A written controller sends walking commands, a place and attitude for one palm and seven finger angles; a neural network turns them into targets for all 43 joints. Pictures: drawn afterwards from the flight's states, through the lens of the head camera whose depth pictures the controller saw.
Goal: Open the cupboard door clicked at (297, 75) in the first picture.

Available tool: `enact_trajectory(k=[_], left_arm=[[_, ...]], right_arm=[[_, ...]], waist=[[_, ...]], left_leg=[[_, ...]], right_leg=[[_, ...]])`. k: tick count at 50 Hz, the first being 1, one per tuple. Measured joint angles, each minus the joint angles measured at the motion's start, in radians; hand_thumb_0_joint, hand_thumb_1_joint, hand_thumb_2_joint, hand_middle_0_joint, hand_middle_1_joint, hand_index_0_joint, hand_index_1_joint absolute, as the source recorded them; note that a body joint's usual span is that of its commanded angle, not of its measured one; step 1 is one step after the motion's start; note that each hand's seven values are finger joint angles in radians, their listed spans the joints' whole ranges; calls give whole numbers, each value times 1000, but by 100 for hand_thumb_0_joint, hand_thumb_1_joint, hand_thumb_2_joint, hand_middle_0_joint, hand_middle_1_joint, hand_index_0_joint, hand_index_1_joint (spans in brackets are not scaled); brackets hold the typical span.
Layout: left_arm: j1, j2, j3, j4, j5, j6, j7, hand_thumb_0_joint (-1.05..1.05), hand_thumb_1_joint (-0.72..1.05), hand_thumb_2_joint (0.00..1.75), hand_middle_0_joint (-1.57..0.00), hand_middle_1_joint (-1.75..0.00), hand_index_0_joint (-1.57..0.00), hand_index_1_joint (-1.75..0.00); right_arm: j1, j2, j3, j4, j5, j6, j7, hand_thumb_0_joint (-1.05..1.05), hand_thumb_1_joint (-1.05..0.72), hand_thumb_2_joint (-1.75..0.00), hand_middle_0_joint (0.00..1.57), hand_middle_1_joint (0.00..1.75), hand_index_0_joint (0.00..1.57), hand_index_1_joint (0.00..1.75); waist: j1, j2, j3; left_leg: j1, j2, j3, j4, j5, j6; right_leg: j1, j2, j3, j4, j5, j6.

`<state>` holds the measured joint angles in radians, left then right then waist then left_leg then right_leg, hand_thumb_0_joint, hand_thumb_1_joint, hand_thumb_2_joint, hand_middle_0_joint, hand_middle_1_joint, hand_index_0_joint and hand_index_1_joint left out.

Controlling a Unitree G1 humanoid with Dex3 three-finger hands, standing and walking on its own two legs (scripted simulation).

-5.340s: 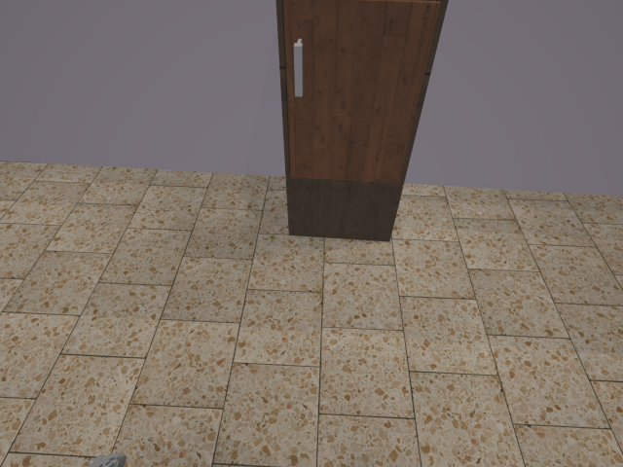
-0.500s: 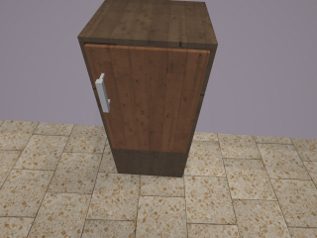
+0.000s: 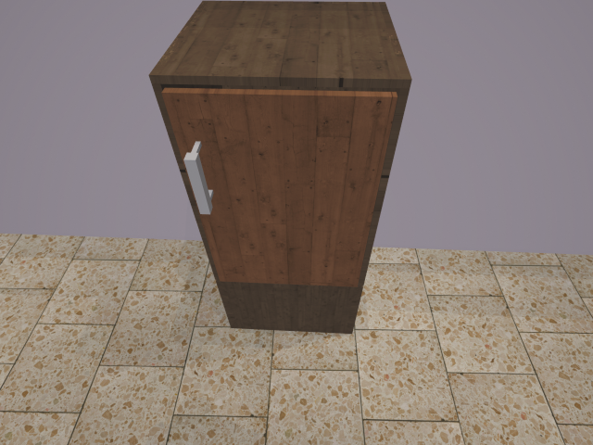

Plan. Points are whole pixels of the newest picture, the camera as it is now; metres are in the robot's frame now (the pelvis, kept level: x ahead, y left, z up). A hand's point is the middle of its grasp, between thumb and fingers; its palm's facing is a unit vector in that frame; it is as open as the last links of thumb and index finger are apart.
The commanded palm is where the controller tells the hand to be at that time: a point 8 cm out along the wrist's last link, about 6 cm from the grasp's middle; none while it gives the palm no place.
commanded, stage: shuffle to correct the standing spot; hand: left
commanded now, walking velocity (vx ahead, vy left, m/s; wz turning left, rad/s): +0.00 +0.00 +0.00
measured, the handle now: (201, 178) +0.59 +0.23 +0.00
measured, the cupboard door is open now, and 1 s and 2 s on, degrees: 0 0 0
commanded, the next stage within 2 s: come to a stop and stand still in 0.22 s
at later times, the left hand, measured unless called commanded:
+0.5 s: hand out of the picture +0.03 +0.18 -0.18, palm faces +0.06 -0.98 -0.19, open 7.4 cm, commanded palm none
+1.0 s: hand out of the picture +0.09 +0.20 -0.18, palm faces +0.02 -0.98 -0.21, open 7.4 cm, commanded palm none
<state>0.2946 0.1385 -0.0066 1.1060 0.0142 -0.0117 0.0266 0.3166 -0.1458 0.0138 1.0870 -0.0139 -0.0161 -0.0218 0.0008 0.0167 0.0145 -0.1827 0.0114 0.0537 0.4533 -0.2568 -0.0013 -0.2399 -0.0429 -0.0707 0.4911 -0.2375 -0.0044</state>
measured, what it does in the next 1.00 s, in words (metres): stands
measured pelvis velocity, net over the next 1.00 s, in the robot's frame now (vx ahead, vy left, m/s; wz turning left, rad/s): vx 0.00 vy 0.01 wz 0.00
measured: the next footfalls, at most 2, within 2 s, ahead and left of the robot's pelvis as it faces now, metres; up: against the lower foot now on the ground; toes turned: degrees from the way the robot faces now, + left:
none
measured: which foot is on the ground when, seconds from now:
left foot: down 0.00-1.00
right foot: down 0.00-1.00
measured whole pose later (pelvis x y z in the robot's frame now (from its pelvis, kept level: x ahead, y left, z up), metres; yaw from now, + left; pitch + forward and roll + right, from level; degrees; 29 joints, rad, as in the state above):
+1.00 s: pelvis +0.00 +0.01 -0.01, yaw +0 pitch -2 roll -1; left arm 0.24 0.20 0.02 0.89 0.02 0.04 0.03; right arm 0.21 -0.20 -0.05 0.92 -0.02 0.01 -0.02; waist -0.01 -0.03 0.02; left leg -0.25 0.01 0.03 0.64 -0.35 0.02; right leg -0.26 -0.04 -0.08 0.61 -0.31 0.01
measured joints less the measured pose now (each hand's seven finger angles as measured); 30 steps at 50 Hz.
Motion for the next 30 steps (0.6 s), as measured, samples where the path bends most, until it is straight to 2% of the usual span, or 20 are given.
enact_trajectory(k=[9,17,22,26,30], left_arm=[[-8,3,5,6,2,-1,-2,1,91,90,-20,-29,-20,-30],[24,-4,28,-18,10,2,-9,1,91,90,-20,-29,-20,-30],[28,7,35,-9,10,16,-3,1,91,90,-20,-29,-20,-30],[1,9,32,-3,1,13,8,1,91,90,-20,-29,-20,-30],[-32,11,35,-23,-2,13,17,1,91,90,-20,-29,-20,-30]], right_arm=[[-10,4,-1,21,-1,-2,-3,0,-91,-90,20,30,20,30],[12,-5,-12,10,-9,14,8,0,-91,-90,20,30,19,30],[20,7,-10,6,-6,-12,-3,0,-91,-90,20,30,19,30],[4,19,-9,13,3,-13,-20,0,-91,-90,20,30,19,30],[-24,17,-21,11,4,-1,-33,1,-93,-90,20,30,20,30]], waist=[[4,-9,10],[13,-4,1],[16,-39,11],[15,-31,28],[7,-19,38]], left_leg=[[8,9,-3,3,-13,-7],[-25,15,-16,107,-95,1],[8,-12,4,87,-112,17],[35,-15,9,61,-109,19],[47,-15,11,32,-88,16]], right_leg=[[11,9,-4,-1,-12,-6],[2,10,-15,58,-75,-3],[4,-16,6,96,-113,5],[29,-18,11,68,-109,26],[27,-18,11,66,-87,21]])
